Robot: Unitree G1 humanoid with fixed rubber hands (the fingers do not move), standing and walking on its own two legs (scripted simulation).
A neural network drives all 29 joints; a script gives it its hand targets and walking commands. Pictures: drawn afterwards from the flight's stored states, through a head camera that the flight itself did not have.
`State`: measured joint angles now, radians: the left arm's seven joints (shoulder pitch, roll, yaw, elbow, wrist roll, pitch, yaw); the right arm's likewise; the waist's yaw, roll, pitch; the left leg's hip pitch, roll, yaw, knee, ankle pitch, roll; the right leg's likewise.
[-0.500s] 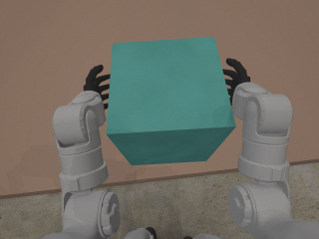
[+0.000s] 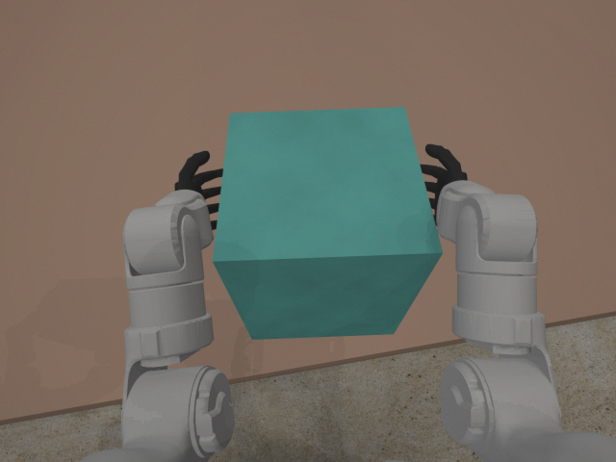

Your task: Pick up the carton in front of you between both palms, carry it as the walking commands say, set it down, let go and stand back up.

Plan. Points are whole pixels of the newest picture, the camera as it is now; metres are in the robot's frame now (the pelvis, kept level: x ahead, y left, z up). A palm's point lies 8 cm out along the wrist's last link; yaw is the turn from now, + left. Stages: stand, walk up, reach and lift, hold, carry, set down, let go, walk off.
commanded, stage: carry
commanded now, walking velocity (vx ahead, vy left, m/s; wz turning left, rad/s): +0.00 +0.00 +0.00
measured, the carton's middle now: (320, 235) +0.38 +0.00 +0.03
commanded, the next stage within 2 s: none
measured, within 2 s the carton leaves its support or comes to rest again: neither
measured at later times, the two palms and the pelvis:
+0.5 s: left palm (195, 190) +0.42 +0.15 +0.09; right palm (437, 183) +0.41 -0.15 +0.09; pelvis +0.06 +0.00 -0.01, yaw +0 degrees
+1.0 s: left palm (214, 183) +0.41 +0.12 +0.12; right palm (472, 173) +0.40 -0.18 +0.12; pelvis +0.06 -0.03 -0.01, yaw -1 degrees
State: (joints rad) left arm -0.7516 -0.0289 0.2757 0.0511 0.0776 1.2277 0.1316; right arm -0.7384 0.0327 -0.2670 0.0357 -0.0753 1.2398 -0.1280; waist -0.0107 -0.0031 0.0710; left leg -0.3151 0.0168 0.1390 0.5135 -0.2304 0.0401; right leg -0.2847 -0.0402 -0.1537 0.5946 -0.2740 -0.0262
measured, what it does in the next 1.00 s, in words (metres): steps on the spot: left foot, then right foot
